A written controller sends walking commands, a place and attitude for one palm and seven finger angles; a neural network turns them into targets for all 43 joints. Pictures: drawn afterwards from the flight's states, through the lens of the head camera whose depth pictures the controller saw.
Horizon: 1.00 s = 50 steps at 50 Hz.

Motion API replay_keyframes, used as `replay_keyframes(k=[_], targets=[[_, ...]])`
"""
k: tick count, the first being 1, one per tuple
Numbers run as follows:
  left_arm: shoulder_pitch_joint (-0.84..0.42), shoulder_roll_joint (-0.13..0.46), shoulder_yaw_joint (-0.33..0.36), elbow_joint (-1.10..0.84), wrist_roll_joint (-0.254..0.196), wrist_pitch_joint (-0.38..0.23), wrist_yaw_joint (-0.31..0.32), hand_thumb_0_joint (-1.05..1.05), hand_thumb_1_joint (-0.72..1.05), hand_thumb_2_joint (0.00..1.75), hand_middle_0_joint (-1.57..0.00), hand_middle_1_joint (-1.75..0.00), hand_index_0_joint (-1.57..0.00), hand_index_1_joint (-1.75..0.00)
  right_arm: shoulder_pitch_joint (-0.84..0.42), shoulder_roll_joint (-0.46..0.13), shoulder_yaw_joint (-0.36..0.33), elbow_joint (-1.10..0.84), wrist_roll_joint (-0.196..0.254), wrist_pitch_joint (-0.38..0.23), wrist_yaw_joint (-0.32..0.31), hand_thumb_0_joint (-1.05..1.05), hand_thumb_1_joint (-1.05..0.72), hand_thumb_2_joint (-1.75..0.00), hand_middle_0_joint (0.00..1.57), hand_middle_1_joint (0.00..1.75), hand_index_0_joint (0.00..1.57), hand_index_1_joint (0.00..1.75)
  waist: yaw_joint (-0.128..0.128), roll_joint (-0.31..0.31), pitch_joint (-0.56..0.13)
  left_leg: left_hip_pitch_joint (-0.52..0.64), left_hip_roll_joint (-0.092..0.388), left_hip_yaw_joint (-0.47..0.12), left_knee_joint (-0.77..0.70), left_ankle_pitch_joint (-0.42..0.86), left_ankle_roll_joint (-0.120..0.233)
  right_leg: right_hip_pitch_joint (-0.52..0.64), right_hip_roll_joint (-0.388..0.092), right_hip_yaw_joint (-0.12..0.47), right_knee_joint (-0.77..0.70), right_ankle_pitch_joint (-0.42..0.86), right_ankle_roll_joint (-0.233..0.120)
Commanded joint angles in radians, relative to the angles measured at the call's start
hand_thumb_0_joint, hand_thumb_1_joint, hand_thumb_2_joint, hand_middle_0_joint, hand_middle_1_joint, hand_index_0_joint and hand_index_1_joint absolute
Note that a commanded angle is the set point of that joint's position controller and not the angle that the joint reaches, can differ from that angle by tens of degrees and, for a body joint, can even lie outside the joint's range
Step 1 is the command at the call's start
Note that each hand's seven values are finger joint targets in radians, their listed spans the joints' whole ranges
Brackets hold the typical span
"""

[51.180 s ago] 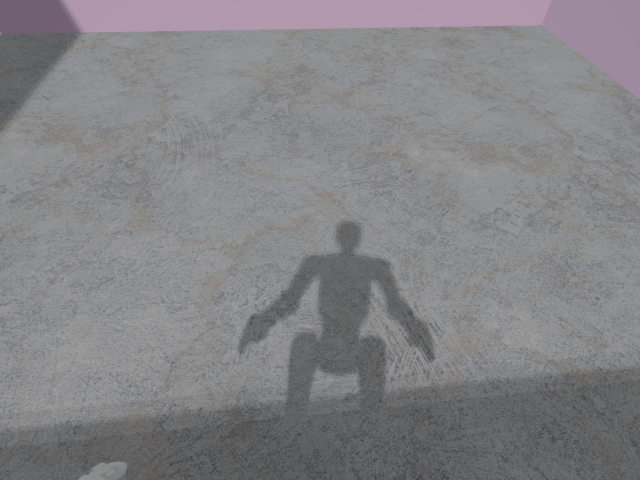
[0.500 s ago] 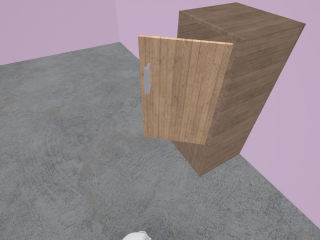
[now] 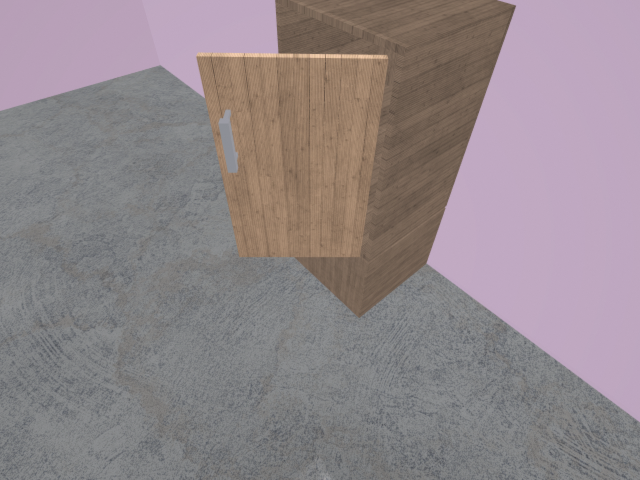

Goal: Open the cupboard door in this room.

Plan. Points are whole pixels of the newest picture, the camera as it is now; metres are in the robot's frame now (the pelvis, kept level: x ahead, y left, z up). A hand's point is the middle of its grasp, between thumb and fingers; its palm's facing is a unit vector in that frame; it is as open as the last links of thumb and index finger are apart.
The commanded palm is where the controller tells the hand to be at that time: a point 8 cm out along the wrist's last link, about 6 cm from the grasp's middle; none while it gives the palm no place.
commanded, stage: come to a stop and stand still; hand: left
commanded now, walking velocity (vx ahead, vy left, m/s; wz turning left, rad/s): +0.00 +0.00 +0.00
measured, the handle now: (230, 141) +0.78 +0.19 +0.00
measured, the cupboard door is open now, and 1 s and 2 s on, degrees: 50 50 50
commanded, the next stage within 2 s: look again from close up in 0.62 s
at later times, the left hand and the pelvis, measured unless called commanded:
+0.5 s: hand out of the picture +0.02 +0.13 -0.18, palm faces +0.04 -0.99 -0.14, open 7.3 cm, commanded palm none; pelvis +0.05 -0.02 +0.00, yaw +0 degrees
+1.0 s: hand out of the picture +0.04 +0.14 -0.18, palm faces +0.03 -0.98 -0.19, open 7.4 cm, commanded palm none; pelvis +0.05 -0.02 +0.00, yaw -1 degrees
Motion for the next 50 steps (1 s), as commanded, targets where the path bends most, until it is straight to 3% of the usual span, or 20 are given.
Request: replay_keyframes(k=[1,2,3,4,5,6,7,9,10,11,12,14,15,17,21,25,38,42,50], targets=[[0.183,0.078,0.002,0.036,-0.010,-0.035,0.027,0.00,0.90,0.90,-0.20,-0.30,-0.20,-0.30,0.014,-0.071,-0.007,-0.024,0.019,-0.001,0.001,0.00,-0.90,-0.90,0.20,0.30,0.20,0.30,0.104,-0.108,0.065,-0.307,0.049,-0.068,0.094,-0.310,-0.013,0.369,-0.157,0.187,-0.328,-0.037,-0.070],[0.177,0.131,0.008,0.034,-0.010,-0.035,0.030,0.00,0.90,0.90,-0.20,-0.30,-0.20,-0.30,-0.018,-0.044,0.004,-0.052,0.020,0.003,0.003,0.00,-0.90,-0.90,0.20,0.30,0.20,0.30,0.101,-0.226,0.123,-0.331,0.017,0.007,0.228,-0.330,-0.036,0.251,-0.291,0.320,-0.423,-0.172,-0.128],[0.133,0.133,0.008,0.020,-0.013,-0.043,0.031,0.00,0.90,0.90,-0.20,-0.30,-0.20,-0.30,-0.050,-0.074,-0.003,-0.058,0.011,0.013,0.009,0.00,-0.90,-0.90,0.20,0.30,0.20,0.30,0.094,-0.220,0.134,-0.270,0.045,-0.022,0.325,-0.311,-0.031,0.112,-0.293,0.344,-0.462,-0.248,-0.157],[0.084,0.103,0.007,0.013,-0.013,-0.048,0.033,0.00,0.90,0.90,-0.20,-0.30,-0.20,-0.30,-0.052,-0.068,-0.004,-0.051,0.009,0.021,0.012,0.00,-0.90,-0.90,0.20,0.30,0.20,0.30,0.070,-0.219,0.175,-0.251,0.050,-0.035,0.373,-0.256,-0.030,0.054,-0.256,0.317,-0.463,-0.174,-0.157],[0.046,0.078,0.001,0.009,-0.013,-0.052,0.033,0.00,0.90,0.90,-0.20,-0.30,-0.20,-0.30,-0.033,-0.063,-0.003,-0.037,0.010,0.022,0.013,0.00,-0.90,-0.90,0.20,0.30,0.20,0.30,0.046,-0.172,0.182,-0.211,0.061,-0.039,0.385,-0.215,-0.032,0.033,-0.224,0.250,-0.435,-0.063,-0.155],[0.025,0.066,-0.006,0.009,-0.013,-0.053,0.033,0.00,0.90,0.90,-0.20,-0.30,-0.20,-0.30,-0.020,-0.054,-0.001,-0.026,0.013,0.021,0.014,0.00,-0.90,-0.90,0.20,0.30,0.20,0.30,0.034,-0.117,0.162,-0.166,0.060,-0.033,0.368,-0.198,-0.035,0.033,-0.200,0.194,-0.399,0.047,-0.151],[0.016,0.066,-0.009,0.010,-0.013,-0.056,0.032,0.00,0.90,0.90,-0.20,-0.30,-0.20,-0.30,-0.010,-0.042,0.004,-0.021,0.015,0.020,0.012,0.00,-0.90,-0.90,0.20,0.30,0.20,0.30,0.029,-0.110,0.148,-0.125,0.059,-0.023,0.319,-0.174,-0.042,0.044,-0.178,0.149,-0.362,0.150,-0.144],[0.034,0.065,-0.018,0.033,-0.017,-0.061,0.030,0.00,0.90,0.90,-0.20,-0.30,-0.20,-0.30,0.002,-0.036,0.012,-0.007,0.016,0.011,0.007,0.00,-0.90,-0.90,0.20,0.30,0.20,0.30,0.031,-0.102,0.104,-0.015,0.050,-0.010,0.156,-0.058,-0.052,0.059,-0.152,0.113,-0.287,0.290,-0.121],[0.049,0.052,-0.023,0.048,-0.020,-0.062,0.029,0.00,0.90,0.90,-0.20,-0.30,-0.20,-0.30,0.004,-0.049,0.015,0.001,0.018,0.003,0.003,0.00,-0.90,-0.90,0.20,0.30,0.20,0.30,0.033,-0.071,0.086,0.063,0.060,-0.029,0.081,0.065,-0.049,0.038,-0.122,0.096,-0.246,0.310,-0.094],[0.065,0.037,-0.029,0.056,-0.020,-0.060,0.028,0.00,0.90,0.90,-0.20,-0.30,-0.20,-0.30,-0.001,-0.074,0.014,0.006,0.020,-0.006,-0.001,0.00,-0.90,-0.90,0.20,0.30,0.20,0.30,0.044,-0.012,0.073,0.094,0.091,-0.063,0.047,0.179,-0.038,0.045,-0.077,0.072,-0.212,0.320,-0.060],[0.083,0.028,-0.031,0.061,-0.021,-0.056,0.030,0.00,0.90,0.90,-0.20,-0.30,-0.20,-0.30,-0.020,-0.101,0.012,0.007,0.019,-0.008,-0.005,0.00,-0.90,-0.90,0.20,0.30,0.20,0.30,0.059,0.009,0.076,0.087,0.121,-0.072,0.052,0.214,-0.030,0.056,-0.057,0.070,-0.222,0.287,-0.039],[0.109,0.034,-0.033,0.089,-0.022,-0.050,0.032,0.00,0.90,0.90,-0.20,-0.30,-0.20,-0.30,-0.058,-0.104,0.018,0.017,0.024,-0.014,-0.012,0.00,-0.90,-0.90,0.20,0.30,0.20,0.30,0.069,0.090,0.057,0.093,0.126,-0.079,0.045,0.325,-0.014,0.117,-0.056,0.056,-0.203,0.338,-0.023],[0.115,0.042,-0.034,0.096,-0.022,-0.049,0.032,0.00,0.90,0.90,-0.20,-0.30,-0.20,-0.30,-0.073,-0.106,0.019,0.018,0.028,-0.013,-0.013,0.00,-0.90,-0.90,0.20,0.30,0.20,0.30,0.069,0.094,0.044,0.098,0.124,-0.075,0.035,0.319,-0.012,0.137,-0.058,0.053,-0.209,0.328,-0.018],[0.133,0.043,-0.039,0.110,-0.020,-0.053,0.034,0.00,0.90,0.90,-0.20,-0.30,-0.20,-0.30,-0.104,-0.107,0.018,0.014,0.028,-0.010,-0.015,0.00,-0.90,-0.90,0.20,0.30,0.20,0.30,0.068,0.041,0.042,0.127,0.118,-0.062,0.052,0.326,-0.018,0.136,-0.070,0.064,-0.224,0.421,-0.019],[0.146,0.037,-0.045,0.118,-0.014,-0.054,0.038,0.00,0.90,0.90,-0.20,-0.30,-0.20,-0.30,-0.130,-0.113,0.015,0.015,0.030,-0.003,-0.017,0.00,-0.90,-0.90,0.20,0.30,0.20,0.30,0.060,-0.018,0.042,0.156,0.114,-0.056,0.035,0.270,-0.020,0.127,-0.075,0.066,-0.236,0.455,-0.016],[0.159,0.033,-0.044,0.121,-0.012,-0.053,0.039,0.00,0.90,0.90,-0.20,-0.30,-0.20,-0.30,-0.155,-0.117,0.017,0.010,0.028,-0.003,-0.016,0.00,-0.90,-0.90,0.20,0.30,0.20,0.30,0.064,0.002,0.047,0.165,0.110,-0.054,0.020,0.257,-0.017,0.130,-0.077,0.069,-0.243,0.433,-0.014],[0.173,0.046,-0.042,0.115,-0.011,-0.054,0.041,0.00,0.90,0.90,-0.20,-0.30,-0.20,-0.30,-0.157,-0.120,0.020,0.003,0.026,-0.001,-0.013,0.00,-0.90,-0.90,0.20,0.30,0.20,0.30,0.071,-0.022,0.060,0.146,0.104,-0.054,0.002,0.207,-0.016,0.145,-0.083,0.071,-0.255,0.426,-0.018],[0.168,0.051,-0.042,0.113,-0.014,-0.052,0.041,0.00,0.90,0.90,-0.20,-0.30,-0.20,-0.30,-0.149,-0.120,0.023,0.008,0.025,0.001,-0.012,0.00,-0.90,-0.90,0.20,0.30,0.20,0.30,0.074,-0.018,0.095,0.127,0.102,-0.055,-0.006,0.164,-0.018,0.129,-0.081,0.074,-0.267,0.377,-0.019],[0.163,0.050,-0.039,0.108,-0.016,-0.049,0.040,0.00,0.90,0.90,-0.20,-0.30,-0.20,-0.30,-0.106,-0.113,0.026,0.020,0.025,-0.001,-0.010,0.00,-0.90,-0.90,0.20,0.30,0.20,0.30,0.074,-0.016,0.101,0.106,0.099,-0.061,-0.019,0.133,-0.016,0.133,-0.072,0.074,-0.276,0.293,-0.023]])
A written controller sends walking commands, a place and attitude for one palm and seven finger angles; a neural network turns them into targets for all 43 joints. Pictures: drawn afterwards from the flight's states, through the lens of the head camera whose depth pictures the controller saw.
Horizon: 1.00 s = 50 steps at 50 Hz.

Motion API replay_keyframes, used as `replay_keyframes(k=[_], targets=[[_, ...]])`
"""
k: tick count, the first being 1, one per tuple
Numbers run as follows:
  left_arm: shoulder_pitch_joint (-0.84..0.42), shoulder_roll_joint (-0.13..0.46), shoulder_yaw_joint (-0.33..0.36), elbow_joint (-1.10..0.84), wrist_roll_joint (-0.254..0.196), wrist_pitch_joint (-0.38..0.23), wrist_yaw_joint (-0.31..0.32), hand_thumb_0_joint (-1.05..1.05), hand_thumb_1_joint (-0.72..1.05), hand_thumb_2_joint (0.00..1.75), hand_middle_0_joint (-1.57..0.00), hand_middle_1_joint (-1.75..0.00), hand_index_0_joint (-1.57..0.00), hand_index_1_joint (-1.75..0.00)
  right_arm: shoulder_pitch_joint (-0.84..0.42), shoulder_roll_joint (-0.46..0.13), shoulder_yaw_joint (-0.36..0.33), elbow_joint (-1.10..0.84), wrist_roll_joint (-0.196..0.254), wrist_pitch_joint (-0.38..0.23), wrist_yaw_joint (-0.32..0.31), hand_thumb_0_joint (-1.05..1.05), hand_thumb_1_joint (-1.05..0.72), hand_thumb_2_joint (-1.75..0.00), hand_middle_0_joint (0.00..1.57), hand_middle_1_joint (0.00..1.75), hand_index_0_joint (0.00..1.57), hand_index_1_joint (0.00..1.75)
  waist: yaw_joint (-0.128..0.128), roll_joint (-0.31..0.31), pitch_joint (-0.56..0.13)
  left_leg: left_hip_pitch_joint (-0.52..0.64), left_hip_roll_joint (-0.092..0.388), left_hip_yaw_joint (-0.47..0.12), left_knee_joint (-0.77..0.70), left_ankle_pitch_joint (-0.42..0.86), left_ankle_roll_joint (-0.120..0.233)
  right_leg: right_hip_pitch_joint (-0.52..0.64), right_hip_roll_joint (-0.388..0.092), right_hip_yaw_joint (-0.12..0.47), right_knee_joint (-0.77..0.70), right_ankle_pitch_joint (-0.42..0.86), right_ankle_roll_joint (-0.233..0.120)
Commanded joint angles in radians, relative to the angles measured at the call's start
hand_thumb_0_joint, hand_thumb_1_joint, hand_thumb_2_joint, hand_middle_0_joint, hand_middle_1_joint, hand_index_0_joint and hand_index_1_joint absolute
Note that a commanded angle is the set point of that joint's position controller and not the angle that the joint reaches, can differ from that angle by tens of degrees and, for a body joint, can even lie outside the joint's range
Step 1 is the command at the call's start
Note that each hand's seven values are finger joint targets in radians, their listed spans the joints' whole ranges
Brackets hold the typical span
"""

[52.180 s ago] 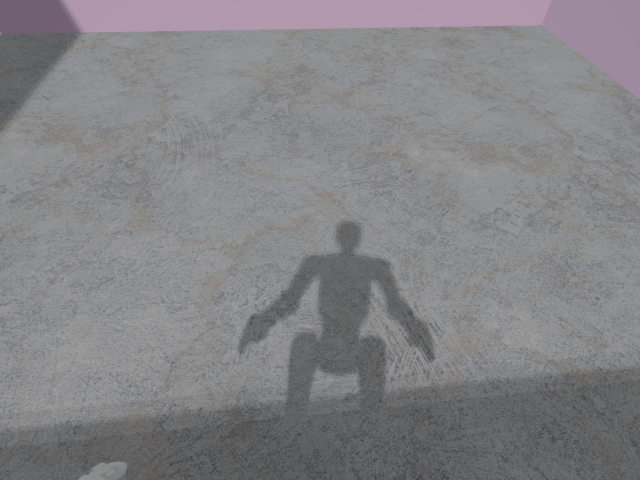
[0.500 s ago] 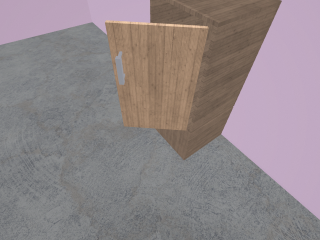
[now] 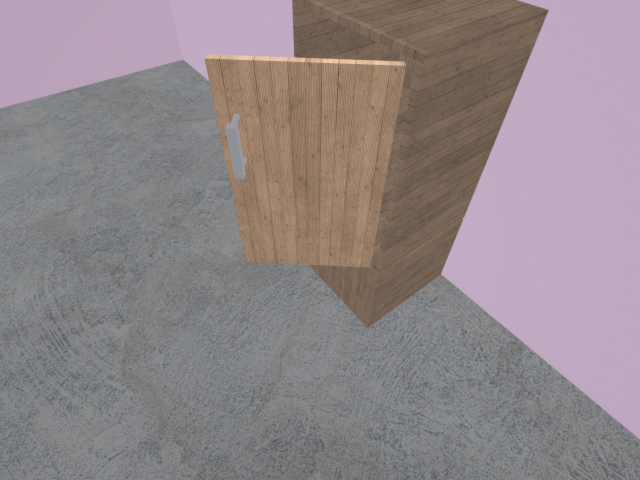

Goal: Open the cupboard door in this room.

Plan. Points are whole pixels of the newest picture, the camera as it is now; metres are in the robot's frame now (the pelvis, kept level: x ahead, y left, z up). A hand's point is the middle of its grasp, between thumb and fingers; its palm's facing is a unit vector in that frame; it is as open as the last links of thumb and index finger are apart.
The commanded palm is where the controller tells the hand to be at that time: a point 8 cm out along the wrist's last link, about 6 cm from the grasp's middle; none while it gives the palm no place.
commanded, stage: look again from close up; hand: left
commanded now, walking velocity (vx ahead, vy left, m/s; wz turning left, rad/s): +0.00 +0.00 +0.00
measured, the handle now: (237, 146) +0.73 +0.22 +0.00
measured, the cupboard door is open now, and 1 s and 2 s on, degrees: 50 50 50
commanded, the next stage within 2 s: shuffle to correct the standing spot in 0.26 s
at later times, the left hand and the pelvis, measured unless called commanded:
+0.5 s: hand out of the picture -0.05 +0.15 -0.18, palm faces +0.07 -0.99 -0.15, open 7.4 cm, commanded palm none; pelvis -0.01 +0.00 +0.00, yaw +0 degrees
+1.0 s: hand (193, 466) +0.17 +0.20 -0.17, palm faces +0.01 -0.98 -0.22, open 7.3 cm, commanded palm none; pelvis +0.11 +0.01 -0.01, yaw +0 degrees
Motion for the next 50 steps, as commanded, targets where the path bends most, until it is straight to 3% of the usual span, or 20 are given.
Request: replay_keyframes(k=[1,16,18,20,24,26,27,29,30,31,32,33,34,36,37,38,40,47,49,50], targets=[[0.092,0.088,0.019,-0.011,-0.006,-0.008,0.001,0.00,0.90,0.90,-0.20,-0.30,-0.20,-0.30,0.066,-0.082,-0.012,-0.025,-0.001,-0.008,-0.002,0.00,-0.90,-0.90,0.20,0.30,0.20,0.30,0.001,-0.011,0.057,0.015,0.083,-0.076,-0.045,0.198,0.021,-0.090,-0.104,0.070,-0.072,0.233,-0.014],[0.121,0.063,0.021,-0.007,-0.005,-0.010,0.005,0.00,0.90,0.90,-0.20,-0.30,-0.20,-0.30,0.111,-0.052,-0.017,-0.015,0.000,-0.010,-0.002,0.00,-0.90,-0.90,0.20,0.30,0.20,0.30,-0.002,-0.001,0.072,-0.002,0.078,-0.078,-0.040,0.158,0.024,-0.122,-0.096,0.077,-0.073,0.171,-0.019],[0.124,0.056,0.021,-0.005,-0.005,-0.011,0.004,0.00,0.90,0.90,-0.20,-0.30,-0.20,-0.30,0.110,-0.049,-0.018,-0.018,-0.001,-0.009,-0.002,0.00,-0.90,-0.90,0.20,0.30,0.20,0.30,-0.003,0.002,0.082,-0.006,0.076,-0.077,-0.044,0.137,0.024,-0.136,-0.095,0.081,-0.077,0.146,-0.019],[0.131,0.056,0.023,0.001,-0.002,-0.010,0.001,0.00,0.90,0.90,-0.20,-0.30,-0.20,-0.30,0.128,-0.049,-0.020,-0.011,-0.005,-0.007,0.000,0.00,-0.90,-0.90,0.20,0.30,0.20,0.30,-0.006,-0.014,0.078,-0.019,0.062,-0.066,-0.039,0.007,0.026,-0.136,-0.091,0.085,-0.077,0.004,-0.024],[0.170,0.083,0.050,-0.005,0.005,0.000,-0.009,0.00,0.90,0.90,-0.20,-0.30,-0.20,-0.30,0.107,-0.039,-0.030,-0.046,-0.013,0.002,0.012,0.00,-0.90,-0.90,0.20,0.30,0.20,0.30,0.014,-0.084,0.160,-0.173,0.014,-0.019,0.090,-0.202,0.031,-0.178,-0.137,0.183,-0.126,-0.339,-0.070],[0.193,0.105,0.064,-0.010,0.006,-0.001,-0.009,0.00,0.90,0.90,-0.20,-0.30,-0.20,-0.30,0.089,-0.029,-0.033,-0.074,-0.015,0.002,0.017,0.00,-0.90,-0.90,0.20,0.30,0.20,0.30,0.021,-0.158,0.190,-0.268,0.004,0.018,0.245,-0.203,0.027,-0.169,-0.221,0.297,-0.201,-0.454,-0.122],[0.192,0.106,0.069,-0.016,0.006,-0.006,-0.010,0.00,0.90,0.90,-0.20,-0.30,-0.20,-0.30,0.079,-0.023,-0.036,-0.087,-0.016,-0.004,0.019,0.00,-0.90,-0.90,0.20,0.30,0.20,0.30,0.018,-0.149,0.203,-0.291,0.014,0.017,0.296,-0.190,0.027,-0.174,-0.260,0.329,-0.216,-0.428,-0.149],[0.177,0.104,0.073,-0.018,0.011,-0.018,-0.013,0.00,0.90,0.90,-0.20,-0.30,-0.20,-0.30,0.086,-0.016,-0.037,-0.099,-0.013,-0.020,0.023,0.00,-0.90,-0.90,0.20,0.30,0.20,0.30,0.000,-0.103,0.188,-0.264,0.027,0.014,0.270,-0.193,0.030,-0.158,-0.264,0.275,-0.156,-0.261,-0.164],[0.159,0.100,0.073,-0.022,0.011,-0.020,-0.015,0.00,0.90,0.90,-0.20,-0.30,-0.20,-0.30,0.122,-0.014,-0.036,-0.090,-0.011,-0.027,0.023,0.00,-0.90,-0.90,0.20,0.30,0.20,0.30,-0.020,-0.075,0.169,-0.182,0.025,0.023,0.197,-0.166,0.033,-0.185,-0.243,0.223,-0.096,-0.198,-0.151],[0.141,0.085,0.071,-0.028,0.009,-0.019,-0.020,0.00,0.90,0.90,-0.20,-0.30,-0.20,-0.30,0.179,-0.018,-0.035,-0.074,-0.008,-0.034,0.021,0.00,-0.90,-0.90,0.20,0.30,0.20,0.30,-0.046,-0.029,0.143,-0.066,0.020,0.019,0.120,-0.124,0.041,-0.240,-0.178,0.137,-0.003,-0.142,-0.122],[0.129,0.054,0.065,-0.037,0.006,-0.019,-0.026,0.00,0.90,0.90,-0.20,-0.30,-0.20,-0.30,0.268,-0.057,-0.042,-0.046,-0.013,-0.042,0.013,0.00,-0.90,-0.90,0.20,0.30,0.20,0.30,-0.073,0.084,0.120,0.053,0.089,-0.096,0.022,-0.080,0.079,-0.325,-0.087,0.040,0.178,-0.091,-0.081],[0.104,0.014,0.055,-0.057,0.005,-0.020,-0.028,0.00,0.90,0.90,-0.20,-0.30,-0.20,-0.30,0.364,-0.132,-0.060,-0.013,-0.023,-0.050,0.006,0.00,-0.90,-0.90,0.20,0.30,0.20,0.30,-0.099,0.315,0.096,0.165,0.273,-0.373,-0.120,-0.081,0.166,-0.477,0.000,-0.085,0.463,-0.171,-0.031],[0.018,0.027,0.050,-0.087,0.014,-0.023,-0.024,0.00,0.90,0.90,-0.20,-0.30,-0.20,-0.30,0.420,-0.133,-0.054,0.007,-0.024,-0.052,-0.007,0.00,-0.90,-0.90,0.20,0.30,0.20,0.30,-0.122,0.296,0.143,0.163,0.359,-0.481,-0.188,0.033,0.228,-0.590,-0.001,-0.038,0.684,-0.259,-0.036],[-0.021,0.032,0.056,-0.096,0.011,-0.031,-0.033,0.00,0.90,0.90,-0.20,-0.30,-0.20,-0.30,0.342,-0.076,-0.036,-0.010,-0.014,-0.064,-0.010,0.00,-0.90,-0.90,0.20,0.30,0.20,0.30,-0.070,0.049,0.183,0.080,0.361,-0.398,-0.181,0.174,0.251,-0.633,-0.088,0.038,0.796,-0.144,-0.037],[-0.008,0.015,0.056,-0.089,0.012,-0.030,-0.038,0.00,0.90,0.90,-0.20,-0.30,-0.20,-0.30,0.304,-0.070,-0.029,-0.023,-0.014,-0.073,-0.011,0.00,-0.90,-0.90,0.20,0.30,0.20,0.30,-0.048,0.035,0.146,0.066,0.330,-0.329,-0.183,0.230,0.233,-0.602,-0.101,0.042,0.792,-0.093,-0.025],[0.010,0.004,0.057,-0.088,0.012,-0.026,-0.041,0.00,0.90,0.90,-0.20,-0.30,-0.20,-0.30,0.277,-0.068,-0.028,-0.029,-0.012,-0.080,-0.012,0.00,-0.90,-0.90,0.20,0.30,0.20,0.30,-0.030,0.073,0.110,0.073,0.297,-0.261,-0.179,0.275,0.221,-0.575,-0.105,0.036,0.760,-0.060,-0.015],[0.004,0.002,0.056,-0.094,0.009,-0.015,-0.046,0.00,0.90,0.90,-0.20,-0.30,-0.20,-0.30,0.260,-0.072,-0.029,-0.028,-0.010,-0.085,-0.014,0.00,-0.90,-0.90,0.20,0.30,0.20,0.30,-0.019,0.097,0.076,0.100,0.253,-0.177,-0.179,0.345,0.209,-0.553,-0.102,0.008,0.676,-0.018,-0.001],[-0.130,0.014,0.064,-0.142,0.008,-0.015,-0.055,0.00,0.90,0.90,-0.20,-0.30,-0.20,-0.30,0.247,-0.094,-0.049,-0.006,-0.020,-0.064,-0.004,0.00,-0.90,-0.90,0.20,0.30,0.20,0.30,-0.032,0.118,0.106,0.052,0.225,-0.082,-0.149,0.284,0.173,-0.394,-0.072,-0.076,0.299,0.045,-0.007],[-0.072,0.037,0.074,-0.126,0.009,-0.020,-0.054,0.00,0.90,0.90,-0.20,-0.30,-0.20,-0.30,0.223,-0.105,-0.054,-0.006,-0.019,-0.056,-0.001,0.00,-0.90,-0.90,0.20,0.30,0.20,0.30,0.007,0.088,0.081,-0.001,0.213,-0.067,-0.069,0.233,0.154,-0.240,-0.053,-0.093,0.211,0.092,-0.014],[0.019,0.064,0.080,-0.097,0.013,-0.027,-0.052,0.00,0.90,0.90,-0.20,-0.30,-0.20,-0.30,0.219,-0.102,-0.055,-0.007,-0.014,-0.053,0.002,0.00,-0.90,-0.90,0.20,0.30,0.20,0.30,0.047,0.034,0.037,-0.029,0.173,-0.035,0.052,0.233,0.129,-0.101,-0.032,-0.110,0.147,0.129,-0.016]])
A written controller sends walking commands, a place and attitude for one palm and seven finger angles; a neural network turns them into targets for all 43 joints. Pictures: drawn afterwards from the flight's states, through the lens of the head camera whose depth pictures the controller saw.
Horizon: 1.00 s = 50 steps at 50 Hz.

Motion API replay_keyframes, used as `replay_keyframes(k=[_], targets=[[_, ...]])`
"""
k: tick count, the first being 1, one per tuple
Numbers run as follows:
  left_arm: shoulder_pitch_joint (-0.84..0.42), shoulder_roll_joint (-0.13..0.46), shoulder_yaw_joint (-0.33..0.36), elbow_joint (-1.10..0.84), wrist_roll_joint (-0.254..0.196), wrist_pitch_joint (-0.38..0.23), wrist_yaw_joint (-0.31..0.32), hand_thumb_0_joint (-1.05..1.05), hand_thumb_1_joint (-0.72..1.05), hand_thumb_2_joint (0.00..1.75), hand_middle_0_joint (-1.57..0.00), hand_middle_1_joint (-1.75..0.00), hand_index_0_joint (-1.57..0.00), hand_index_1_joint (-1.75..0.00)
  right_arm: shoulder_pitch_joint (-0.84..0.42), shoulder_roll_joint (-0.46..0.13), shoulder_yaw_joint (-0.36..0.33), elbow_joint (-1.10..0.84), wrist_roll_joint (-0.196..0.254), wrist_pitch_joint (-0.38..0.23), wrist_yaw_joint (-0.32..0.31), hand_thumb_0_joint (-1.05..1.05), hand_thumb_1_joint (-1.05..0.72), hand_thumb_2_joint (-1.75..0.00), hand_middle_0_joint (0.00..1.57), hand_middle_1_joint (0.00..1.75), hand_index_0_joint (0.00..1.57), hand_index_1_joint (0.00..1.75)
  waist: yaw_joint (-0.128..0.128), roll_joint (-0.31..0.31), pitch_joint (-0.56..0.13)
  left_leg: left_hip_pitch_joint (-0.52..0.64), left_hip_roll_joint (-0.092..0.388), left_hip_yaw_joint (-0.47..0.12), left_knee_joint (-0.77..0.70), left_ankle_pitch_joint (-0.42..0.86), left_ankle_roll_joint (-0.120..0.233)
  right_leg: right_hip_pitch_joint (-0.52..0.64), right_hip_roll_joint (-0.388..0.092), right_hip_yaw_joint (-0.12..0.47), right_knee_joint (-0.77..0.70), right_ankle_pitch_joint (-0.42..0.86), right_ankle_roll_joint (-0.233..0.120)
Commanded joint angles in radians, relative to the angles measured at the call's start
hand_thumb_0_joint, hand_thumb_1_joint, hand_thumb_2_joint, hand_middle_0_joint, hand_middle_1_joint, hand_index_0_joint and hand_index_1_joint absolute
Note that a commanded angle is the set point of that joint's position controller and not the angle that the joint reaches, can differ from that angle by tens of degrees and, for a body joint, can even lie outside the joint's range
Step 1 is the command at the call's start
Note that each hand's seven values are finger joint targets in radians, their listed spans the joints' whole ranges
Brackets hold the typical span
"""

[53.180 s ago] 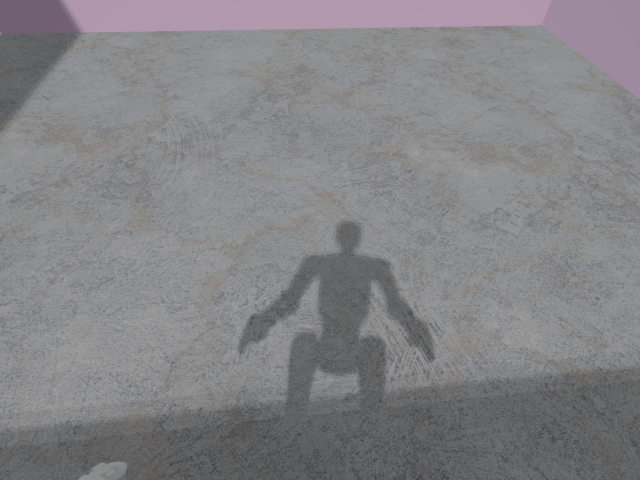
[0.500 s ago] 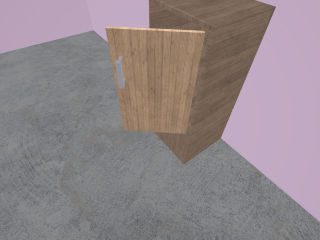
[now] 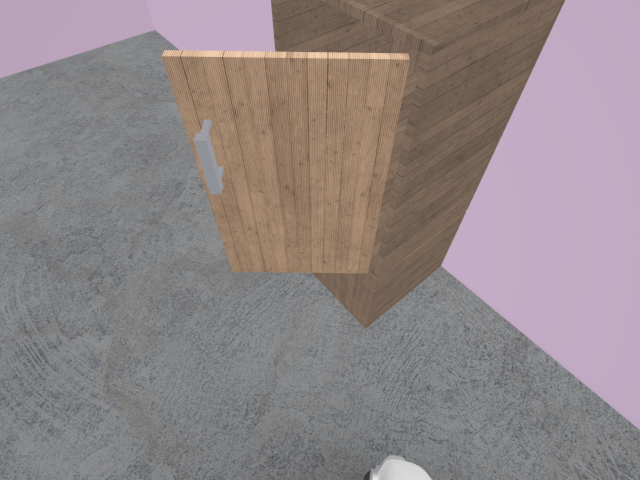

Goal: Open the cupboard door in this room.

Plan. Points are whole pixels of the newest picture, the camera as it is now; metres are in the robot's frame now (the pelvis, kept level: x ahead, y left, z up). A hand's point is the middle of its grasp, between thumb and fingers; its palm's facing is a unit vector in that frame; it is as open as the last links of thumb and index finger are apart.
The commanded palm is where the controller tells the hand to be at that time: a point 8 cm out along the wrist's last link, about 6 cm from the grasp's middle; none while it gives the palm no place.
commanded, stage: shuffle to correct the standing spot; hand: left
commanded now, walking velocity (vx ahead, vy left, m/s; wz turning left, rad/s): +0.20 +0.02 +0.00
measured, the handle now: (211, 157) +0.62 +0.21 +0.01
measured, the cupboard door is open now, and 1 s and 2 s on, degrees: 50 50 50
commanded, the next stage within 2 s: come to a stop and stand still in 0.14 s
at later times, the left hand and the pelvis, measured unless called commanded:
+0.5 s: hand out of the picture +0.12 +0.19 -0.19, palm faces +0.10 -0.98 -0.15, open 7.3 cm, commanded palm none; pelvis +0.13 +0.02 +0.00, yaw +1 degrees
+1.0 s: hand out of the picture +0.14 +0.14 -0.17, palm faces +0.05 -0.97 -0.23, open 7.3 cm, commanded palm none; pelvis +0.09 -0.04 +0.00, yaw +1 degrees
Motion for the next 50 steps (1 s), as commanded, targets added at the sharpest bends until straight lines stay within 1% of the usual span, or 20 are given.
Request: replay_keyframes(k=[1,2,3,5,8,12,15,17,19,22,24,30,35,38,39,40,41,42,44,50], targets=[[0.255,0.075,0.017,0.029,0.002,-0.041,-0.005,0.00,0.90,0.90,-0.20,-0.30,-0.20,-0.30,0.042,-0.160,-0.036,-0.032,0.011,0.001,0.004,0.00,-0.90,-0.90,0.20,0.30,0.20,0.30,0.130,-0.060,-0.088,-0.281,0.126,-0.047,0.271,0.311,0.074,0.489,-0.015,0.038,-0.190,0.093,-0.044],[0.341,0.182,0.042,0.046,0.000,-0.051,0.009,0.00,0.90,0.90,-0.20,-0.30,-0.20,-0.30,0.094,-0.093,-0.026,-0.057,0.018,0.000,0.013,0.00,-0.90,-0.90,0.20,0.30,0.20,0.30,0.140,-0.316,-0.180,-0.499,0.010,0.029,0.573,-0.030,0.018,0.676,-0.289,0.380,-0.296,0.108,-0.147],[0.382,0.198,0.038,0.049,-0.020,-0.042,0.015,0.00,0.90,0.90,-0.20,-0.30,-0.20,-0.30,0.016,-0.115,-0.028,-0.094,0.019,0.014,0.009,0.00,-0.90,-0.90,0.20,0.30,0.20,0.30,0.155,-0.269,-0.162,-0.551,0.003,-0.054,0.805,-0.265,0.016,0.588,-0.387,0.528,-0.415,0.092,-0.218],[0.201,0.132,0.026,0.008,-0.016,-0.039,0.021,0.00,0.90,0.90,-0.20,-0.30,-0.20,-0.30,-0.074,-0.111,-0.040,-0.111,0.012,0.026,0.017,0.00,-0.90,-0.90,0.20,0.30,0.20,0.30,0.101,-0.189,-0.022,-0.598,0.091,-0.121,0.915,-0.126,0.018,0.333,-0.333,0.457,-0.483,-0.229,-0.194],[0.097,0.062,0.004,-0.023,0.000,-0.046,0.028,0.00,0.90,0.90,-0.20,-0.30,-0.20,-0.30,-0.052,-0.078,-0.035,-0.099,0.002,0.042,0.027,0.00,-0.90,-0.90,0.20,0.30,0.20,0.30,0.026,-0.102,-0.008,-0.449,0.119,-0.091,0.700,-0.032,-0.010,0.159,-0.242,0.197,-0.486,-0.020,-0.140],[0.113,0.101,0.013,-0.015,0.002,-0.044,0.020,0.00,0.90,0.90,-0.20,-0.30,-0.20,-0.30,-0.060,-0.066,-0.031,-0.121,0.007,0.035,0.034,0.00,-0.90,-0.90,0.20,0.30,0.20,0.30,0.032,-0.095,-0.059,-0.326,0.070,-0.028,0.392,0.013,-0.022,0.172,-0.208,0.141,-0.444,0.033,-0.148],[0.080,0.086,-0.003,-0.009,-0.011,-0.027,0.020,0.00,0.90,0.90,-0.20,-0.30,-0.20,-0.30,-0.056,-0.090,-0.021,-0.116,0.009,0.025,0.025,0.00,-0.90,-0.90,0.20,0.30,0.20,0.30,0.007,-0.087,-0.042,-0.148,0.044,-0.019,0.123,0.193,-0.041,0.121,-0.137,0.077,-0.334,0.070,-0.087],[0.132,0.023,-0.025,-0.010,-0.016,-0.008,0.021,0.00,0.90,0.90,-0.20,-0.30,-0.20,-0.30,-0.055,-0.204,-0.030,-0.128,0.005,0.014,0.013,0.00,-0.90,-0.90,0.20,0.30,0.20,0.30,0.027,0.176,-0.079,-0.120,0.224,-0.219,0.001,0.510,0.032,0.136,-0.017,0.011,-0.195,-0.045,0.016],[0.154,0.026,-0.032,0.019,-0.013,0.007,0.031,0.00,0.90,0.90,-0.20,-0.30,-0.20,-0.30,-0.158,-0.228,-0.026,-0.147,0.012,0.022,-0.004,0.00,-0.90,-0.90,0.20,0.30,0.20,0.30,0.047,0.242,-0.057,-0.192,0.273,-0.262,-0.057,0.706,0.098,0.220,0.007,0.007,-0.104,-0.128,0.042],[0.183,0.053,-0.031,0.022,-0.015,0.020,0.038,0.00,0.90,0.90,-0.20,-0.30,-0.20,-0.30,-0.163,-0.234,-0.038,-0.153,0.015,0.028,-0.027,0.00,-0.90,-0.90,0.20,0.30,0.20,0.30,0.030,0.200,-0.081,-0.013,0.311,-0.240,0.010,1.167,0.153,0.097,0.012,0.063,0.066,-0.224,0.038],[0.155,0.064,-0.015,-0.003,-0.010,0.029,0.040,0.00,0.90,0.90,-0.20,-0.30,-0.20,-0.30,-0.157,-0.275,-0.062,-0.162,0.011,0.049,-0.033,0.00,-0.90,-0.90,0.20,0.30,0.20,0.30,0.009,0.144,-0.119,0.066,0.343,-0.227,0.046,1.234,0.193,0.013,0.037,0.096,0.221,-0.282,0.037],[0.117,0.050,0.013,-0.070,-0.011,0.052,0.038,0.00,0.90,0.90,-0.20,-0.30,-0.20,-0.30,-0.253,-0.268,-0.081,-0.204,0.005,0.063,-0.031,0.00,-0.90,-0.90,0.20,0.30,0.20,0.30,0.025,0.106,-0.160,-0.006,0.333,-0.171,0.044,0.979,0.184,-0.022,0.058,0.158,0.352,-0.223,0.046],[0.152,0.031,0.005,-0.082,-0.008,0.047,0.034,0.00,0.90,0.90,-0.20,-0.30,-0.20,-0.30,-0.306,-0.269,-0.085,-0.225,-0.002,0.069,-0.010,0.00,-0.90,-0.90,0.20,0.30,0.20,0.30,0.045,0.178,-0.155,-0.141,0.296,-0.156,0.037,0.698,0.156,0.138,0.053,0.083,0.100,-0.159,0.029],[0.211,0.061,0.005,-0.065,-0.001,0.032,0.032,0.00,0.90,0.90,-0.20,-0.30,-0.20,-0.30,-0.290,-0.258,-0.085,-0.225,0.008,0.079,0.001,0.00,-0.90,-0.90,0.20,0.30,0.20,0.30,0.073,0.081,-0.139,-0.257,0.216,-0.138,0.134,0.384,0.084,0.308,0.042,0.055,-0.209,0.076,0.032],[0.193,0.120,0.010,-0.075,0.009,0.020,0.036,0.00,0.90,0.90,-0.20,-0.30,-0.20,-0.30,-0.261,-0.199,-0.077,-0.230,0.017,0.083,0.006,0.00,-0.90,-0.90,0.20,0.30,0.20,0.30,0.060,-0.108,-0.114,-0.323,0.105,-0.071,0.272,0.140,0.019,0.306,-0.084,0.205,-0.332,0.224,-0.002],[0.137,0.189,0.013,-0.090,0.009,0.015,0.037,0.00,0.90,0.90,-0.20,-0.30,-0.20,-0.30,-0.254,-0.137,-0.064,-0.251,0.020,0.094,0.012,0.00,-0.90,-0.90,0.20,0.30,0.20,0.30,0.038,-0.301,-0.073,-0.396,-0.003,-0.040,0.412,-0.169,-0.023,0.233,-0.261,0.369,-0.386,0.335,-0.101],[0.128,0.187,0.005,-0.105,0.003,0.020,0.037,0.00,0.90,0.90,-0.20,-0.30,-0.20,-0.30,-0.289,-0.144,-0.062,-0.261,0.017,0.113,0.009,0.00,-0.90,-0.90,0.20,0.30,0.20,0.30,0.064,-0.202,-0.067,-0.342,0.002,-0.124,0.541,-0.239,-0.018,0.114,-0.299,0.371,-0.408,0.297,-0.175],[0.083,0.176,0.007,-0.099,0.005,0.014,0.040,0.00,0.90,0.90,-0.20,-0.30,-0.20,-0.30,-0.292,-0.140,-0.060,-0.255,0.012,0.117,0.007,0.00,-0.90,-0.90,0.20,0.30,0.20,0.30,0.041,-0.262,-0.062,-0.383,-0.001,-0.155,0.614,-0.213,-0.010,0.123,-0.241,0.364,-0.390,0.294,-0.182],[0.032,0.129,-0.004,-0.103,0.001,0.008,0.039,0.00,0.90,0.90,-0.20,-0.30,-0.20,-0.30,-0.241,-0.170,-0.061,-0.214,0.014,0.104,0.009,0.00,-0.90,-0.90,0.20,0.30,0.20,0.30,0.020,-0.203,-0.067,-0.401,0.006,-0.146,0.668,-0.134,-0.018,0.185,-0.178,0.272,-0.345,0.356,-0.177],[0.082,0.139,-0.003,-0.063,-0.007,0.008,0.038,0.00,0.90,0.90,-0.20,-0.30,-0.20,-0.30,-0.189,-0.128,-0.036,-0.169,0.017,0.083,0.006,0.00,-0.90,-0.90,0.20,0.30,0.20,0.30,0.043,-0.124,-0.095,-0.273,0.007,-0.096,0.262,-0.053,-0.030,0.266,-0.149,0.264,-0.329,0.249,-0.160]])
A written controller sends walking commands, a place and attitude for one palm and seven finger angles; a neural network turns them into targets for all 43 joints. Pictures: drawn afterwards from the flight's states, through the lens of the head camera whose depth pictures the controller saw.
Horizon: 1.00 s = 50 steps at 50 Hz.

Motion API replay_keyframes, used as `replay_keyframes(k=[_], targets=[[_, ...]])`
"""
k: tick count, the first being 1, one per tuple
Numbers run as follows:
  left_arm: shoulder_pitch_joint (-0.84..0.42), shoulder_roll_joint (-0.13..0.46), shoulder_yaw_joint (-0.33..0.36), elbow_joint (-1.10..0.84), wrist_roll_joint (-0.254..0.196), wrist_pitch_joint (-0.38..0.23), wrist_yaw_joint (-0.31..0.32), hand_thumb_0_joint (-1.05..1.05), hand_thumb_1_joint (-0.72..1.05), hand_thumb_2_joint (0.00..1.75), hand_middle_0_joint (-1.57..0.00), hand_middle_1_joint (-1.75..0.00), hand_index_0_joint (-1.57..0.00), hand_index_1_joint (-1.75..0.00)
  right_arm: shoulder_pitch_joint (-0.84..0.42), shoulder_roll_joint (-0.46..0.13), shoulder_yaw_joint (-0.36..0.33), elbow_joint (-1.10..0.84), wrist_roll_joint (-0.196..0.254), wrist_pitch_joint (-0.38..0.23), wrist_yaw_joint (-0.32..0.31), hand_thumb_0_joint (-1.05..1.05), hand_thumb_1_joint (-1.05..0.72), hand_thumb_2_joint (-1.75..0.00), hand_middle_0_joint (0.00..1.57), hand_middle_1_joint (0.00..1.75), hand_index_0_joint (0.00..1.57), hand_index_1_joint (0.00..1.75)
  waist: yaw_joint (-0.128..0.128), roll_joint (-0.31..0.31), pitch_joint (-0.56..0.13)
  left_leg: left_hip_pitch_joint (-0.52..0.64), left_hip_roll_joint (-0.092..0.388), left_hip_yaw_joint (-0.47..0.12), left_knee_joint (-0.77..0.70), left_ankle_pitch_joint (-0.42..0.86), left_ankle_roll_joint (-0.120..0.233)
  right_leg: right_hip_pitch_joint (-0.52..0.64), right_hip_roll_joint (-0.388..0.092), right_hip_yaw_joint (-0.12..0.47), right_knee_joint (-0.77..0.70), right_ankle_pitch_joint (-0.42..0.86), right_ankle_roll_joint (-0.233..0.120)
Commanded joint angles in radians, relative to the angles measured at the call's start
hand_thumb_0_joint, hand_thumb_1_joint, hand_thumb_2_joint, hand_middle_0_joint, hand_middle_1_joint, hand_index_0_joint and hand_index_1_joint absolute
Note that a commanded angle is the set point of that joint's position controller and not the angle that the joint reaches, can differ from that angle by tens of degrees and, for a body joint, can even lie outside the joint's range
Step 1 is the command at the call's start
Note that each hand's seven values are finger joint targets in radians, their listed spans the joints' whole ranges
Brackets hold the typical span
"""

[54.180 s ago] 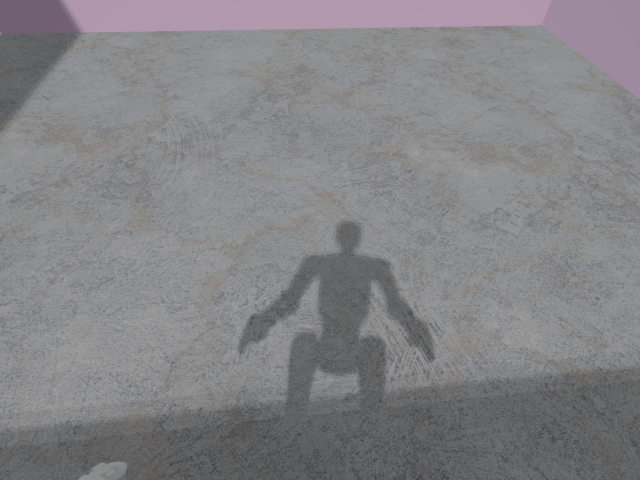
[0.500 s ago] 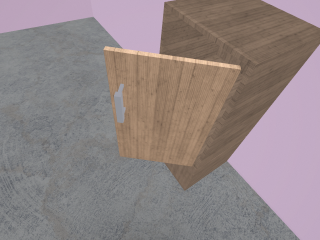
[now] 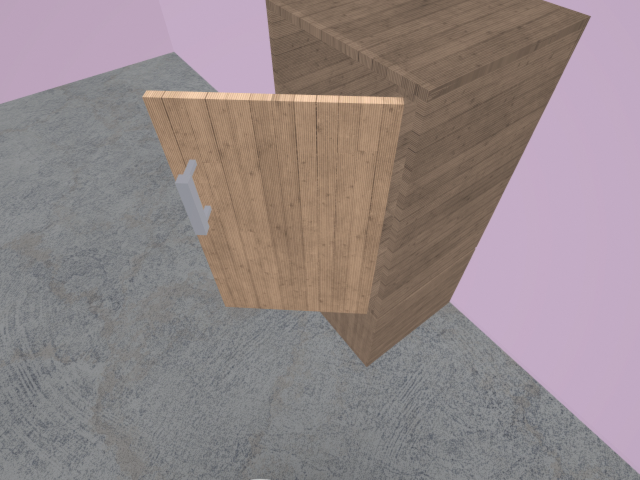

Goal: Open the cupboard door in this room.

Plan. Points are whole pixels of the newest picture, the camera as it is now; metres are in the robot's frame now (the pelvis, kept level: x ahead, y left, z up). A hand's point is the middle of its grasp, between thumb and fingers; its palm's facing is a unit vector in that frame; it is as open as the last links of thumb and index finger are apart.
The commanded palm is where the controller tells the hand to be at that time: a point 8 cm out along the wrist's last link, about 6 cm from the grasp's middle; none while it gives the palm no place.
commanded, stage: come to a stop and stand still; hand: left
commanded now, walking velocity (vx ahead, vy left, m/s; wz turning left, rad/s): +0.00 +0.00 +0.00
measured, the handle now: (196, 198) +0.53 +0.24 +0.01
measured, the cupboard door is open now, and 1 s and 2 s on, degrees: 50 50 50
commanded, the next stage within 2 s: look again from close up in 0.32 s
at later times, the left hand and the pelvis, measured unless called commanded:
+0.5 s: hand out of the picture -0.06 +0.16 -0.17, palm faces +0.03 -0.98 -0.17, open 7.4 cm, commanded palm none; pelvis -0.02 +0.00 +0.00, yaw +1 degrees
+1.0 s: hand out of the picture +0.02 +0.21 -0.16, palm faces +0.03 -0.97 -0.22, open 7.4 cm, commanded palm none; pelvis -0.03 +0.02 +0.01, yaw +0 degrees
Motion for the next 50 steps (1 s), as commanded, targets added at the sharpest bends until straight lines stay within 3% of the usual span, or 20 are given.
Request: replay_keyframes(k=[1,2,3,4,6,11,15,20,21,22,23,24,26,28,30,31,32,35,39,50], targets=[[0.041,0.165,0.033,-0.015,-0.017,-0.019,0.002,0.00,0.90,0.90,-0.20,-0.30,-0.20,-0.30,0.083,-0.001,0.016,-0.015,-0.001,-0.029,-0.003,0.00,-0.90,-0.90,0.20,0.30,0.20,0.30,0.003,-0.136,-0.082,0.128,0.008,0.008,-0.340,0.136,-0.003,0.060,-0.212,0.208,-0.174,0.204,-0.119],[0.032,0.146,0.028,-0.011,-0.025,-0.017,0.001,0.00,0.90,0.90,-0.20,-0.30,-0.20,-0.30,0.118,-0.009,0.020,0.004,-0.002,-0.037,-0.006,0.00,-0.90,-0.90,0.20,0.30,0.20,0.30,-0.010,-0.087,-0.074,0.204,0.026,-0.021,-0.455,0.238,0.009,0.006,-0.186,0.189,-0.152,0.123,-0.077],[0.047,0.111,0.018,-0.005,-0.031,-0.015,-0.004,0.00,0.90,0.90,-0.20,-0.30,-0.20,-0.30,0.115,-0.039,0.022,0.010,-0.009,-0.049,-0.009,0.00,-0.90,-0.90,0.20,0.30,0.20,0.30,0.010,0.043,-0.059,0.200,0.107,-0.122,-0.502,0.338,0.044,-0.020,-0.114,0.140,-0.132,0.064,-0.025],[0.055,0.094,0.013,-0.002,-0.030,-0.013,-0.007,0.00,0.90,0.90,-0.20,-0.30,-0.20,-0.30,0.080,-0.067,0.026,0.002,-0.013,-0.053,-0.009,0.00,-0.90,-0.90,0.20,0.30,0.20,0.30,0.034,0.082,-0.050,0.102,0.164,-0.166,-0.534,0.322,0.070,0.052,-0.078,0.099,-0.144,0.034,0.011],[0.049,0.096,0.010,0.028,-0.023,-0.007,-0.006,0.00,0.90,0.90,-0.20,-0.30,-0.20,-0.30,0.036,-0.064,0.027,0.009,-0.009,-0.059,-0.008,0.00,-0.90,-0.90,0.20,0.30,0.20,0.30,0.048,0.135,-0.022,-0.002,0.149,-0.166,-0.590,0.228,0.069,0.149,-0.067,0.063,-0.110,0.064,0.027],[0.101,0.089,0.000,0.085,-0.022,-0.013,-0.010,0.00,0.90,0.90,-0.20,-0.30,-0.20,-0.30,0.092,-0.037,0.031,0.037,-0.008,-0.054,-0.009,0.00,-0.90,-0.90,0.20,0.30,0.20,0.30,0.038,0.022,0.036,0.000,0.099,-0.123,-0.621,0.057,0.053,0.127,-0.078,0.087,-0.177,0.032,0.024],[0.123,0.076,-0.004,0.101,-0.021,-0.021,-0.009,0.00,0.90,0.90,-0.20,-0.30,-0.20,-0.30,0.147,-0.020,0.036,0.054,-0.009,-0.051,-0.010,0.00,-0.90,-0.90,0.20,0.30,0.20,0.30,0.017,-0.055,0.047,0.055,0.066,-0.081,-0.577,0.096,0.048,0.057,-0.093,0.123,-0.237,-0.047,0.021],[0.156,0.061,-0.007,0.121,-0.024,-0.030,-0.006,0.00,0.90,0.90,-0.20,-0.30,-0.20,-0.30,0.178,-0.003,0.043,0.068,-0.007,-0.056,-0.012,0.00,-0.90,-0.90,0.20,0.30,0.20,0.30,0.007,-0.053,0.031,0.108,0.059,-0.056,-0.550,0.164,0.046,0.030,-0.099,0.133,-0.252,-0.041,0.014],[0.075,0.268,-0.026,0.020,-0.008,-0.056,0.001,0.00,0.90,0.90,-0.20,-0.30,-0.20,-0.30,0.077,-0.172,0.025,-0.052,-0.016,-0.062,0.005,0.00,-0.90,-0.90,0.20,0.30,0.20,0.30,-0.036,-0.053,0.145,0.051,0.007,-0.091,-0.523,0.329,0.052,-0.039,-0.044,0.087,-0.101,0.050,-0.013],[0.146,0.166,-0.008,0.023,-0.015,-0.052,0.006,0.00,0.90,0.90,-0.20,-0.30,-0.20,-0.30,0.062,-0.130,0.006,-0.060,-0.010,-0.089,-0.002,0.00,-0.90,-0.90,0.20,0.30,0.20,0.30,0.027,-0.063,-0.014,0.033,0.083,-0.098,-0.454,0.186,0.063,0.034,-0.092,0.105,-0.112,-0.045,-0.007],[0.165,0.152,-0.018,0.021,-0.010,-0.054,0.008,0.00,0.90,0.90,-0.20,-0.30,-0.20,-0.30,0.072,-0.099,0.009,-0.063,-0.007,-0.091,-0.003,0.00,-0.90,-0.90,0.20,0.30,0.20,0.30,0.008,-0.034,-0.116,0.060,0.050,-0.090,-0.412,0.185,0.065,0.069,-0.108,0.136,-0.122,-0.039,-0.015],[0.169,0.137,-0.015,0.015,-0.012,-0.055,0.009,0.00,0.90,0.90,-0.20,-0.30,-0.20,-0.30,0.097,-0.078,0.009,-0.059,-0.007,-0.085,-0.006,0.00,-0.90,-0.90,0.20,0.30,0.20,0.30,-0.003,-0.042,-0.150,0.071,0.037,-0.075,-0.373,0.170,0.062,0.058,-0.121,0.155,-0.143,-0.086,-0.021],[0.168,0.124,-0.018,0.002,-0.015,-0.049,0.012,0.00,0.90,0.90,-0.20,-0.30,-0.20,-0.30,0.136,-0.041,0.021,-0.059,-0.011,-0.069,-0.002,0.00,-0.90,-0.90,0.20,0.30,0.20,0.30,-0.018,-0.108,-0.110,0.058,0.012,-0.047,-0.324,0.146,0.059,0.012,-0.142,0.200,-0.194,-0.178,-0.033],[0.145,0.141,-0.007,-0.007,-0.016,-0.051,0.012,0.00,0.90,0.90,-0.20,-0.30,-0.20,-0.30,0.143,-0.057,0.017,-0.056,-0.008,-0.067,0.000,0.00,-0.90,-0.90,0.20,0.30,0.20,0.30,-0.027,-0.081,-0.025,0.052,0.014,-0.051,-0.331,0.176,0.059,-0.063,-0.148,0.205,-0.206,-0.193,-0.042],[0.138,0.149,-0.003,-0.010,-0.017,-0.054,0.010,0.00,0.90,0.90,-0.20,-0.30,-0.20,-0.30,0.127,-0.077,0.016,-0.058,-0.005,-0.075,-0.001,0.00,-0.90,-0.90,0.20,0.30,0.20,0.30,-0.017,-0.023,0.002,0.046,0.039,-0.075,-0.377,0.221,0.065,-0.049,-0.119,0.167,-0.168,-0.092,-0.036],[0.154,0.121,-0.012,-0.003,-0.017,-0.050,0.010,0.00,0.90,0.90,-0.20,-0.30,-0.20,-0.30,0.131,-0.050,0.027,-0.053,-0.007,-0.074,0.001,0.00,-0.90,-0.90,0.20,0.30,0.20,0.30,-0.009,-0.032,0.000,0.044,0.049,-0.077,-0.397,0.226,0.066,-0.020,-0.106,0.147,-0.158,-0.052,-0.028],[0.155,0.124,-0.013,0.001,-0.019,-0.050,0.009,0.00,0.90,0.90,-0.20,-0.30,-0.20,-0.30,0.121,-0.064,0.027,-0.054,-0.006,-0.075,0.000,0.00,-0.90,-0.90,0.20,0.30,0.20,0.30,-0.005,-0.018,0.018,0.027,0.049,-0.083,-0.407,0.235,0.065,-0.007,-0.101,0.139,-0.149,-0.017,-0.023],[0.136,0.153,-0.007,-0.003,-0.021,-0.053,0.007,0.00,0.90,0.90,-0.20,-0.30,-0.20,-0.30,0.093,-0.108,0.024,-0.061,-0.003,-0.084,-0.003,0.00,-0.90,-0.90,0.20,0.30,0.20,0.30,0.004,0.011,0.016,0.025,0.067,-0.097,-0.441,0.294,0.067,0.046,-0.095,0.112,-0.120,0.098,-0.019],[0.123,0.154,-0.008,-0.002,-0.023,-0.050,0.005,0.00,0.90,0.90,-0.20,-0.30,-0.20,-0.30,0.070,-0.116,0.028,-0.057,-0.004,-0.086,-0.003,0.00,-0.90,-0.90,0.20,0.30,0.20,0.30,0.010,-0.003,-0.017,0.057,0.071,-0.091,-0.451,0.346,0.062,0.096,-0.103,0.099,-0.114,0.177,-0.009],[0.093,0.145,-0.017,0.004,-0.022,-0.041,0.003,0.00,0.90,0.90,-0.20,-0.30,-0.20,-0.30,0.051,-0.113,0.033,-0.029,-0.004,-0.074,0.005,0.00,-0.90,-0.90,0.20,0.30,0.20,0.30,0.009,-0.020,0.017,0.053,0.071,-0.096,-0.528,0.215,0.053,0.088,-0.105,0.106,-0.167,0.085,0.011]])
